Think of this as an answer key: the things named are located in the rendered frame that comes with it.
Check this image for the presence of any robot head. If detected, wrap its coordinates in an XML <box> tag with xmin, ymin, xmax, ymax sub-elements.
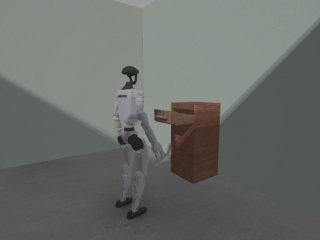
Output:
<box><xmin>121</xmin><ymin>66</ymin><xmax>139</xmax><ymax>90</ymax></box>

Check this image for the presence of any drawer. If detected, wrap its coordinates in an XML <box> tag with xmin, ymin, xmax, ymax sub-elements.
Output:
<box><xmin>154</xmin><ymin>109</ymin><xmax>194</xmax><ymax>126</ymax></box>

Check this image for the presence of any robot left upper arm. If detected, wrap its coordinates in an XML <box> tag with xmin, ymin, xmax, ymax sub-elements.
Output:
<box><xmin>112</xmin><ymin>90</ymin><xmax>120</xmax><ymax>117</ymax></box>

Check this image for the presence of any left robot forearm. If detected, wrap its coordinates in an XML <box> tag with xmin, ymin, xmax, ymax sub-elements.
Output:
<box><xmin>113</xmin><ymin>114</ymin><xmax>123</xmax><ymax>133</ymax></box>

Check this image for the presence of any cabinet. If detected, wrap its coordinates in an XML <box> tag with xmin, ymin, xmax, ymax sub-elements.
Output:
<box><xmin>170</xmin><ymin>101</ymin><xmax>221</xmax><ymax>184</ymax></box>

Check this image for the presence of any robot right upper arm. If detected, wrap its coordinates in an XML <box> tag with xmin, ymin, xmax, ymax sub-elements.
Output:
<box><xmin>132</xmin><ymin>89</ymin><xmax>145</xmax><ymax>121</ymax></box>

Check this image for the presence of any right robot hand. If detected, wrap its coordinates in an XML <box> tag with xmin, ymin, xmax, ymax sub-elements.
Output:
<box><xmin>151</xmin><ymin>141</ymin><xmax>165</xmax><ymax>163</ymax></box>

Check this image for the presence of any right robot foot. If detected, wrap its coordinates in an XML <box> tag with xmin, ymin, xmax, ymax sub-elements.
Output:
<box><xmin>127</xmin><ymin>207</ymin><xmax>147</xmax><ymax>220</ymax></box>

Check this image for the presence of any left robot hand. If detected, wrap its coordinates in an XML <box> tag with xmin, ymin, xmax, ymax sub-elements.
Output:
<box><xmin>116</xmin><ymin>133</ymin><xmax>122</xmax><ymax>147</ymax></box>

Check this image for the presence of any right robot forearm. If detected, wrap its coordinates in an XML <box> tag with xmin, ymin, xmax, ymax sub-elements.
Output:
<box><xmin>141</xmin><ymin>112</ymin><xmax>157</xmax><ymax>143</ymax></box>

